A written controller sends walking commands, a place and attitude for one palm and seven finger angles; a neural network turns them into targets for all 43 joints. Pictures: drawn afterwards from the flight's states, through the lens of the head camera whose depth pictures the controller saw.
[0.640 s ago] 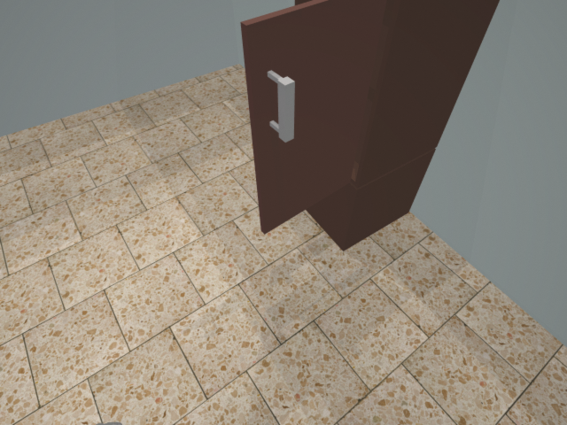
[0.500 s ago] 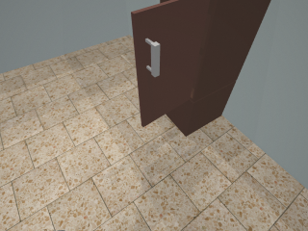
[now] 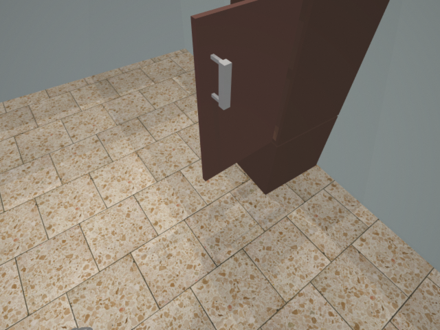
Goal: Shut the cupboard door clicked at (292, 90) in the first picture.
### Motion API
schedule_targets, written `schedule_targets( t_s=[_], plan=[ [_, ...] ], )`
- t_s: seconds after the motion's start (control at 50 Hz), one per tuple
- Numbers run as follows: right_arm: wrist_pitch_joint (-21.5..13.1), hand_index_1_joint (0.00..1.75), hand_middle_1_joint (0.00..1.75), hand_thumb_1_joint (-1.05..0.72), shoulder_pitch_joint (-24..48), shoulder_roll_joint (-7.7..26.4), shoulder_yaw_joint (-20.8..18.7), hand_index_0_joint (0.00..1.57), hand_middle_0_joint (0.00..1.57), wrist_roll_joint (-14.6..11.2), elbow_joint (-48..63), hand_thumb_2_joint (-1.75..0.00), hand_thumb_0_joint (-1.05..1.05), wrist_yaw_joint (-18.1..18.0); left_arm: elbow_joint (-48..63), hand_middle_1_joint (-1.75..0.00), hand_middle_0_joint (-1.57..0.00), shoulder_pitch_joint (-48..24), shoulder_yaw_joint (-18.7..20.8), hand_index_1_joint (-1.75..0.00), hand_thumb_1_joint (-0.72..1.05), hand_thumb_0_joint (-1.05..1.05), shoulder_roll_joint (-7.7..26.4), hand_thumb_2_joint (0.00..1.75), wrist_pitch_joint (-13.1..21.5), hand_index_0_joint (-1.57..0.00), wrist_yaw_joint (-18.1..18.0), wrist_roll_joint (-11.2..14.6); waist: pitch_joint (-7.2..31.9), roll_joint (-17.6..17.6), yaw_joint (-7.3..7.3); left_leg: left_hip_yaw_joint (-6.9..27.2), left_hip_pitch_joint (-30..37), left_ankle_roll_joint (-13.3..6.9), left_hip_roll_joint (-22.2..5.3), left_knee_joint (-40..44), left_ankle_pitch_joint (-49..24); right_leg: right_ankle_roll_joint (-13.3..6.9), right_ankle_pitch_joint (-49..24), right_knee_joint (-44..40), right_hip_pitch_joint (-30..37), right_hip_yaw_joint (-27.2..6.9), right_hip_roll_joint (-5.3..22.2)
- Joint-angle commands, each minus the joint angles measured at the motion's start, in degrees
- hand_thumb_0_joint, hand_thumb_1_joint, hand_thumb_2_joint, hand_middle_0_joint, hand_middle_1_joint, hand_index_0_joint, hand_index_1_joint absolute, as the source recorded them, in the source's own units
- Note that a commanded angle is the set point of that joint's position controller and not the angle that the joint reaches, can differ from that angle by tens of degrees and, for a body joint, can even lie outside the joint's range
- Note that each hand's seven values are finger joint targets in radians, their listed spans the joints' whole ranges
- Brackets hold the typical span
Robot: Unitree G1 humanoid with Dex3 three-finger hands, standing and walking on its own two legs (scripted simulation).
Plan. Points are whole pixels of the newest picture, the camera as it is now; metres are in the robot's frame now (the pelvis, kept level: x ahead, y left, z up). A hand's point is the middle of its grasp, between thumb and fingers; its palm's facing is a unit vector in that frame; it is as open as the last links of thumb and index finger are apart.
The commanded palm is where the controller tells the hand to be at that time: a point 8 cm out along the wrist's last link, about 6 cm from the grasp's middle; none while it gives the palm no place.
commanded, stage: look at it before walking up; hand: left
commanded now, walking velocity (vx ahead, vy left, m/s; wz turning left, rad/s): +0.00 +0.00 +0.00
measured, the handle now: (219, 82) +0.68 +0.04 +0.08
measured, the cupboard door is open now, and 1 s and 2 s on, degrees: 94 94 94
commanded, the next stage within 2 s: walk around to get in front in 0.20 s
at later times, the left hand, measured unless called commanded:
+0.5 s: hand out of the picture +0.08 +0.24 -0.17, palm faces -0.06 -0.95 -0.32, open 7.4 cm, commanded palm none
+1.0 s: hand out of the picture +0.06 +0.15 -0.17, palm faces -0.27 -0.92 -0.27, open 7.4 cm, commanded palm none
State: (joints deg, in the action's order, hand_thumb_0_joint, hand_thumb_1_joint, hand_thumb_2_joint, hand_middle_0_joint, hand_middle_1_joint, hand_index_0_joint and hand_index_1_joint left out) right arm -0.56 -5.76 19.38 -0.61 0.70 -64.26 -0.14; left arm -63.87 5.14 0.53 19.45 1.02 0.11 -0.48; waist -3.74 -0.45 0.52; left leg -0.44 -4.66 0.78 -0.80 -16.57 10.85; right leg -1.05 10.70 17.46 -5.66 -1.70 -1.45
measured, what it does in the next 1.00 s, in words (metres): lifts its left foot, turning right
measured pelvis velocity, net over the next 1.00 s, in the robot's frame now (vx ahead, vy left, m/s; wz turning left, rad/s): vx -0.03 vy -0.04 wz -0.35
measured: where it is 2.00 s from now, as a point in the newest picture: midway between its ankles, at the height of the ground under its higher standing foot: outside the picture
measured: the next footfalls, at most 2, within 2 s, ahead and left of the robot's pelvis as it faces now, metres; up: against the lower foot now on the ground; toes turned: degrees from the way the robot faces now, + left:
left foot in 1.22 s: +0.07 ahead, +0.11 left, +0.00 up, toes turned -30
right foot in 1.54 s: -0.07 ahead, -0.16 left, +0.00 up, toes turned -43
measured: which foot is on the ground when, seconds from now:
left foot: down 0.00-0.72, up 0.74-1.00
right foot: down 0.00-1.00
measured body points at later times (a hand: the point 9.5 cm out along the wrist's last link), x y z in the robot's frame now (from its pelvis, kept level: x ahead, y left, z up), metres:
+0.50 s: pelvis +0.00 +0.00 -0.01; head +0.02 +0.00 +0.44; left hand +0.08 +0.29 -0.14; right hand +0.06 -0.28 -0.15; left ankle -0.02 +0.13 -0.75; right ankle -0.01 -0.11 -0.75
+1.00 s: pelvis -0.03 -0.04 +0.00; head +0.04 -0.07 +0.44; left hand +0.07 +0.20 -0.15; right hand +0.00 -0.31 -0.16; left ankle -0.01 +0.14 -0.67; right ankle -0.03 -0.11 -0.75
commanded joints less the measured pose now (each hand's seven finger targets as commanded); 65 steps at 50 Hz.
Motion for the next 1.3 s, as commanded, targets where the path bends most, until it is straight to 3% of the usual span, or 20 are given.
schedule_targets(
  t_s=[0.0, 0.3, 0.36, 0.48, 0.54, 0.56, 0.58, 0.62, 0.66, 0.68, 0.7, 0.72, 0.76, 0.86, 1.08, 1.16, 1.2, 1.22, 1.24, 1.28],
  plan=[
    [-0.96, 0.3, 0.3, -0.9, 1.51, 11.66, -2.23, 0.2, 0.2, 0.05, 3.28, -0.9, 0.0, -0.87, 3.25, -0.3, -0.2, -1.94, 2.35, -0.3, 0.9, 0.0, 11.97, 0.9, 1.47, -0.2, -0.92, 0.01, 6.24, 0.48, 0.08, 4.45, 2.4, -1.62, -6.43, 0.96, -11.37, -1.46, -13.91, -1.68, 0.65, -5.35, 8.0],
    [-1.0, 0.3, 0.3, -0.9, 1.46, 11.91, -2.32, 0.2, 0.2, 0.13, 3.43, -0.9, 0.0, -0.98, 3.53, -0.3, -0.2, -2.19, 2.46, -0.3, 0.9, 0.0, 12.14, 0.9, 1.23, -0.2, -0.84, -0.05, 5.61, 0.15, 0.17, 4.09, 2.8, -1.55, -6.77, 0.78, -12.32, -1.52, -14.38, -1.14, -0.16, -5.53, 7.82],
    [0.11, 0.3, 0.3, -0.9, -2.64, 4.94, -1.41, 0.2, 0.2, 0.25, 2.97, -0.9, 0.0, -1.27, 3.34, -0.3, -0.2, 1.04, 1.76, -0.3, 0.9, 0.0, 6.05, 0.9, -0.45, -0.2, -1.16, 0.01, 6.14, 0.17, 0.48, 1.3, 3.3, -0.62, -7.12, -2.85, -12.73, -0.72, -17.58, 2.07, -2.56, -6.2, 7.77],
    [1.68, 0.3, 0.3, -0.9, -3.8, 6.36, -3.45, 0.2, 0.2, 0.42, 6.96, -0.9, 0.0, -1.99, 7.39, -0.3, -0.2, 2.51, 3.12, -0.3, 0.9, 0.0, 6.09, 0.9, -2.43, -0.2, -0.64, -0.42, 4.37, -1.22, 0.57, 0.44, 1.88, -2.02, -10.06, -6.27, -8.69, -0.66, -16.16, 10.33, -10.19, -7.37, 4.92],
    [1.8, 0.3, 0.3, -0.9, -3.53, 7.51, -4.46, 0.2, 0.2, 0.6, 9.07, -0.9, 0.0, -2.19, 9.45, -0.3, -0.2, 3.27, 3.57, -0.3, 0.9, 0.0, 4.39, 0.9, -2.99, -0.2, -0.15, -0.48, 4.06, -6.11, 0.16, 3.3, 1.29, -5.23, -15.26, -4.74, -8.96, -0.03, -6.9, 20.52, -14.87, -4.86, 1.99],
    [1.61, 0.3, 0.3, -0.9, -3.82, 7.41, -4.76, 0.2, 0.2, 0.8, 9.48, -0.9, 0.0, -2.21, 10.14, -0.3, -0.2, 3.22, 3.67, -0.3, 0.9, 0.0, 3.62, 0.9, -3.35, -0.2, 0.03, -0.49, 3.34, -8.94, 0.19, 5.57, 0.26, -7.76, -18.95, -2.71, -11.6, 0.53, 6.8, 27.53, -16.75, -2.46, 0.65],
    [1.37, 0.3, 0.3, -0.9, -3.89, 7.25, -4.79, 0.2, 0.2, 1.07, 9.73, -0.9, 0.0, -2.2, 11.0, -0.3, -0.2, 2.91, 3.89, -0.3, 0.9, 0.0, 2.56, 0.9, -3.78, -0.2, 0.13, -0.54, 2.36, -11.22, 0.11, 6.48, -0.63, -10.23, -21.77, -1.67, -15.43, 1.13, 17.78, 33.27, -18.36, -0.24, 0.68],
    [1.25, 0.3, 0.3, -0.9, -2.44, 6.32, -4.78, 0.2, 0.2, 1.29, 11.08, -0.9, 0.0, -2.26, 11.92, -0.3, -0.2, 4.01, 4.31, -0.3, 0.9, 0.0, 1.61, 0.9, -4.1, -0.2, 0.36, -0.52, 1.75, -11.54, -0.84, 3.48, -4.05, -10.57, -22.51, -3.67, -17.81, 0.77, 20.56, 34.21, -16.33, -0.51, 3.0],
    [1.44, 0.3, 0.3, -0.9, 1.43, 6.35, -5.08, 0.2, 0.2, 1.18, 12.35, -0.9, 0.0, -2.36, 10.77, -0.3, -0.2, 10.26, 4.94, -0.3, 0.9, 0.0, 1.16, 0.9, -3.67, -0.2, 0.84, -0.81, 3.08, -6.87, -4.58, -1.97, -7.99, -6.21, -18.86, -12.42, -15.41, 0.62, 10.96, 22.96, -7.88, 1.35, 3.44],
    [1.89, 0.3, 0.3, -0.9, 3.06, 5.13, -5.09, 0.2, 0.2, 0.57, 13.19, -0.9, 0.0, -2.34, 9.79, -0.3, -0.2, 14.78, 5.87, -0.3, 0.9, 0.0, 3.32, 0.9, -3.12, -0.2, 0.75, -1.19, 3.19, 2.06, -7.04, -5.58, -13.68, -1.99, -12.71, -23.26, -4.3, -0.34, -3.14, 10.66, -2.62, -3.65, 5.36],
    [2.21, 0.3, 0.3, -0.9, 1.79, -0.24, -4.32, 0.2, 0.2, -0.24, 15.15, -0.9, 0.0, -2.13, 10.08, -0.3, -0.2, 16.25, 7.37, -0.3, 0.9, 0.0, 10.53, 0.9, -2.21, -0.2, -0.43, -2.09, 3.31, 24.6, -6.7, -8.36, -25.86, 2.56, -0.57, -40.92, 23.69, -4.77, -17.32, -1.75, 0.1, -30.29, 20.23],
    [3.01, 0.3, 0.3, -0.9, 1.95, 1.19, -4.34, 0.2, 0.2, -0.33, 15.09, -0.9, 0.0, -1.96, 9.96, -0.3, -0.2, 16.45, 7.23, -0.3, 0.9, 0.0, 10.61, 0.9, -2.31, -0.2, -1.22, -0.97, 2.56, 20.18, -6.6, 1.1, -26.22, 1.7, -0.17, -49.48, 26.77, -7.67, -19.71, -2.7, -2.71, -32.64, 21.62],
    [3.0, 0.3, 0.3, -0.9, 1.88, 0.2, -4.51, 0.2, 0.2, -0.3, 14.55, -0.9, 0.0, -1.4, 12.37, -0.3, -0.2, 10.45, 6.97, -0.3, 0.9, 0.0, 7.31, 0.9, -2.48, -0.2, -1.58, -1.06, 0.45, 10.39, -3.38, 2.68, -27.91, 1.92, -2.54, -53.33, 20.11, -11.57, -5.38, -1.39, -7.06, -29.06, 17.94],
    [2.59, 0.3, 0.3, -0.9, 1.28, -2.24, -3.93, 0.2, 0.2, -0.33, 13.62, -0.9, 0.0, -1.62, 12.32, -0.3, -0.2, 12.26, 6.43, -0.3, 0.9, 0.0, 3.85, 0.9, -1.28, -0.2, -2.2, -0.62, 10.76, 4.26, -2.77, 2.32, -26.44, 3.46, -2.02, -46.89, 13.07, -9.05, -26.34, 4.75, 4.48, -21.44, 13.03],
    [2.0, 0.3, 0.3, -0.9, 4.24, -2.34, -3.99, 0.2, 0.2, -1.0, 16.26, -0.9, 0.0, -2.15, 12.69, -0.3, -0.2, 12.1, 7.22, -0.3, 0.9, 0.0, 4.97, 0.9, -2.36, -0.2, -1.72, -1.34, 8.33, 9.28, -3.52, 3.04, -20.24, 2.38, 0.64, -28.91, 15.92, -10.06, -21.66, 3.91, 0.9, -28.91, 11.3],
    [0.97, 0.3, 0.3, -0.9, -4.45, -0.35, -4.28, 0.2, 0.2, -1.18, 14.03, -0.9, 0.0, -2.76, 14.39, -0.3, -0.2, 6.41, 6.64, -0.3, 0.9, 0.0, 3.58, 0.9, -2.82, -0.2, -1.46, -0.73, 10.19, 5.47, 1.34, 3.21, 1.87, 1.16, -0.97, -6.09, 4.15, -3.69, -10.61, 8.45, -14.18, -25.26, 5.77],
    [0.38, 0.3, 0.3, -0.9, -5.32, 8.53, -5.78, 0.2, 0.2, 0.4, 15.4, -0.9, 0.0, -3.47, 16.92, -0.3, -0.2, 5.44, 5.74, -0.3, 0.9, 0.0, -0.25, 0.9, -2.78, -0.2, -0.03, 0.24, 7.36, -18.63, 1.67, 27.4, 6.6, -8.14, -26.09, 4.71, 1.95, 3.29, 24.56, 31.11, -31.21, -5.72, -4.83],
    [0.66, 0.3, 0.3, -0.9, -4.3, 8.13, -5.25, 0.2, 0.2, 0.94, 16.21, -0.9, 0.0, -3.57, 17.29, -0.3, -0.2, 2.63, 6.28, -0.3, 0.9, 0.0, 2.45, 0.9, -2.91, -0.2, 0.3, -0.6, 3.66, -11.8, 1.81, 26.35, -2.09, -12.16, -28.44, 3.48, -3.5, 4.14, 23.88, 41.17, -29.51, -4.82, -1.45],
    [0.6, 0.3, 0.3, -0.9, -0.59, 6.73, -4.58, 0.2, 0.2, 1.07, 18.45, -0.9, 0.0, -3.78, 18.32, -0.3, -0.2, 4.39, 6.55, -0.3, 0.9, 0.0, 2.27, 0.9, -2.44, -0.2, 0.94, -0.76, 2.44, -5.6, -1.18, 22.14, -6.73, -13.32, -27.51, 1.81, -8.21, 5.11, 21.28, 45.55, -27.51, -2.45, 0.89],
    [0.16, 0.3, 0.3, -0.9, 0.32, 4.1, -3.94, 0.2, 0.2, 1.5, 18.16, -0.9, 0.0, -3.09, 15.67, -0.3, -0.2, 4.94, 6.89, -0.3, 0.9, 0.0, 1.07, 0.9, -3.6, -0.2, 1.49, -1.14, 2.62, -10.71, -2.36, 11.74, -7.71, -10.34, -19.01, -0.56, -13.06, 5.16, 16.26, 50.5, -27.63, -2.14, 0.55]
  ],
)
